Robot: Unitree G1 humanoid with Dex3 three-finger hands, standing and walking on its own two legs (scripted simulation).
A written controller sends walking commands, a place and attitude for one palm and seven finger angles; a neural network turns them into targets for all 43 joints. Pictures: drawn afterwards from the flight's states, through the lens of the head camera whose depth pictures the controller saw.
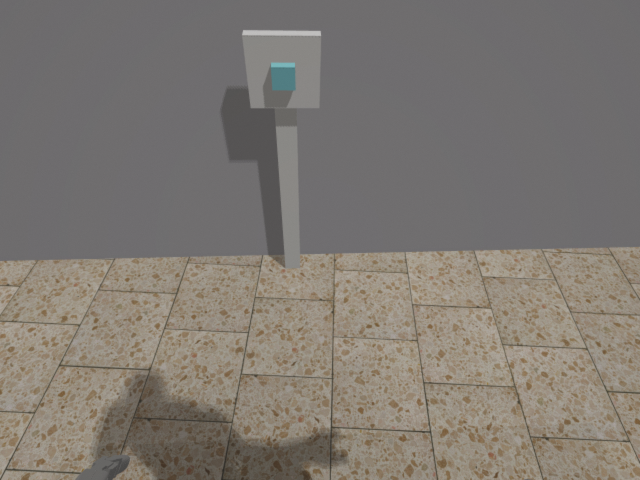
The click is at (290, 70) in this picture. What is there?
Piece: button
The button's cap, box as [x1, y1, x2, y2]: [271, 63, 295, 89]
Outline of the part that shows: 271,63 272,89 295,89 294,63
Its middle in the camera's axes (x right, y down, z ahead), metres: -0.09 -0.39 +0.94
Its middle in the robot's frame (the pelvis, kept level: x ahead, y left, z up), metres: +0.97 +0.14 +0.05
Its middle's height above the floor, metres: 0.81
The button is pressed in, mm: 0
